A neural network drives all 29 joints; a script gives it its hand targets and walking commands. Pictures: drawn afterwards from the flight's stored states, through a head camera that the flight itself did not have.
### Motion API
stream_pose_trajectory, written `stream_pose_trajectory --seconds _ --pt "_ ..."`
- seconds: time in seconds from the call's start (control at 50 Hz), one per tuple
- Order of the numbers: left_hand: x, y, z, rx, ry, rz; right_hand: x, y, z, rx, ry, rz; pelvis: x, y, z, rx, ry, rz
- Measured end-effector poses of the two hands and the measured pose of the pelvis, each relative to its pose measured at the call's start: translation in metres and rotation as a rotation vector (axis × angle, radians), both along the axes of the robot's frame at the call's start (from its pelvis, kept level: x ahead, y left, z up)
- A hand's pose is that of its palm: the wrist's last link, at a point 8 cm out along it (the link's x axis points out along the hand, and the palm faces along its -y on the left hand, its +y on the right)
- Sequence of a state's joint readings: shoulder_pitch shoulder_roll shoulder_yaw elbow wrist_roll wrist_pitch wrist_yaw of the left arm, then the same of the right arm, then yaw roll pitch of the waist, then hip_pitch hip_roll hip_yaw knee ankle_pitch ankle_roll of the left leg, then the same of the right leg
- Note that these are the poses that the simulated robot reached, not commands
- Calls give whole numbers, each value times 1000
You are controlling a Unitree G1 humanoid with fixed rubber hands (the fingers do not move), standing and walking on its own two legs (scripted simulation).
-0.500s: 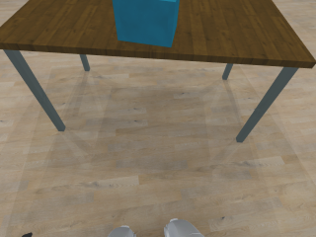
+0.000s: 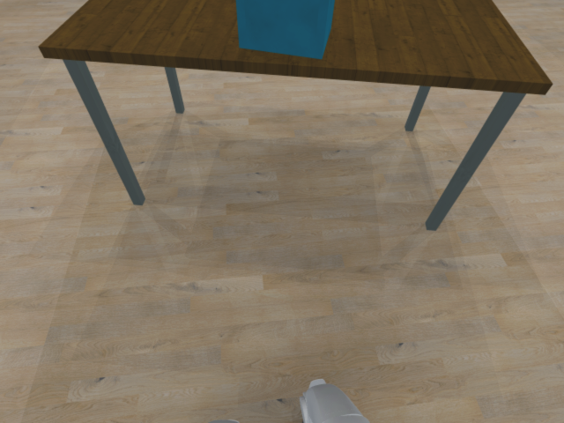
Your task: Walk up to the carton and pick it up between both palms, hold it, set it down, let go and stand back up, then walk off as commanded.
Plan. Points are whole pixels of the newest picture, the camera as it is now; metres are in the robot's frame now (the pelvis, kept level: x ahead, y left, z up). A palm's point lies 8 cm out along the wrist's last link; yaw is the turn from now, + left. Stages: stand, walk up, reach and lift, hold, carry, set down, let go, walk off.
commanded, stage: walk off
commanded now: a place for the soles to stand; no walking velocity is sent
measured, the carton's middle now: (288, 4) +1.13 -0.02 +0.07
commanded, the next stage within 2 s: stand in 0.70 s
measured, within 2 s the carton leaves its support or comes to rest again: neither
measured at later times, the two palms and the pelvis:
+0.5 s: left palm out of the picture +0.03 +0.30 -0.09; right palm out of the picture +0.02 -0.29 -0.09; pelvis -0.03 +0.00 +0.02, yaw +0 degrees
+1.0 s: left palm out of the picture +0.08 +0.29 -0.08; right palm out of the picture +0.08 -0.30 -0.09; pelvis +0.00 -0.01 +0.04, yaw -1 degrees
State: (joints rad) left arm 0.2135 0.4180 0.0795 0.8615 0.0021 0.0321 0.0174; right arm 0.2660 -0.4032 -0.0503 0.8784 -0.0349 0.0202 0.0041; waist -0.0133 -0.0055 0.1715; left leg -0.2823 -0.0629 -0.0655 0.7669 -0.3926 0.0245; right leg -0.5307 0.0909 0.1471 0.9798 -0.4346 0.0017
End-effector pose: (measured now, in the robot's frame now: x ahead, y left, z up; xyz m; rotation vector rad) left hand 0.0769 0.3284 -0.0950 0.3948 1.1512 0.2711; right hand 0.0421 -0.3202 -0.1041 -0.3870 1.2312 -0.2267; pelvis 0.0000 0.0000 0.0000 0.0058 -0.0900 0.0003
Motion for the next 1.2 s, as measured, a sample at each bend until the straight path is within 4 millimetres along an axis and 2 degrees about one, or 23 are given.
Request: stream_pose_trajectory --seconds 0.06,0.12,0.2,0.28,0.48,0.74,1.0,1.2 --pt "-23 7 1 -1 35 -8 -23 7 1 13 3 -36 -10 0 3 -9 -15 -16" --pt "-42 6 0 -4 61 -7 -33 11 -1 38 -13 -52 -16 -2 4 -11 -15 -30" --pt "-59 -6 1 -26 56 -3 -35 15 -4 74 -37 -66 -23 -4 7 -31 -22 -36" --pt "-64 -16 1 -61 26 0 -30 20 -3 86 -74 -58 -27 3 11 -32 -16 -16" --pt "-47 -33 9 -119 -41 -9 -20 28 11 99 -105 -27 -29 3 24 -10 -3 -9" --pt "-36 -28 17 -89 20 6 7 24 12 101 -80 -17 -11 2 30 1 20 -2" --pt "0 -43 15 -100 59 -7 43 25 13 105 -61 -15 1 -6 35 -2 36 -11" --pt "19 -49 16 -101 69 -16 50 18 14 100 -34 -24 12 -11 37 -3 49 -13"
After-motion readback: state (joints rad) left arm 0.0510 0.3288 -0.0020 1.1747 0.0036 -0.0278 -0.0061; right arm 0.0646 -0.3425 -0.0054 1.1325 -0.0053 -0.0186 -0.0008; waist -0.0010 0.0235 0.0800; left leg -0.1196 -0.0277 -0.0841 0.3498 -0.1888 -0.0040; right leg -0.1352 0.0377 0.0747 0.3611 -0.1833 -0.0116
